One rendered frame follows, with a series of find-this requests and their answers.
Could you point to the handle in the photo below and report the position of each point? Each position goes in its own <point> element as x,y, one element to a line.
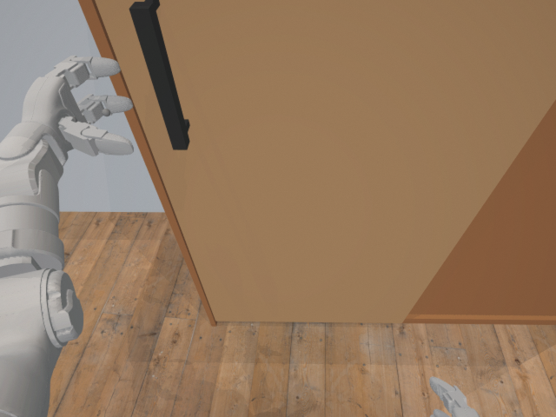
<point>150,37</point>

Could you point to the robot left hand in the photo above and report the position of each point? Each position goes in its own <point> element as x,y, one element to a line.
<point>49,101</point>

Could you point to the wardrobe door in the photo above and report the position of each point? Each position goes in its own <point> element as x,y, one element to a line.
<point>338,149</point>
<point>505,262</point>

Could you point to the left robot forearm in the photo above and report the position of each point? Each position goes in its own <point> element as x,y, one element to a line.
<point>31,164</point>

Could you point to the robot right hand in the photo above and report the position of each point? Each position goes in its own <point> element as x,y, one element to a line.
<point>454,400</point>

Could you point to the robot left upper arm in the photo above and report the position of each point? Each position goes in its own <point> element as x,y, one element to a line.
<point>39,314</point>

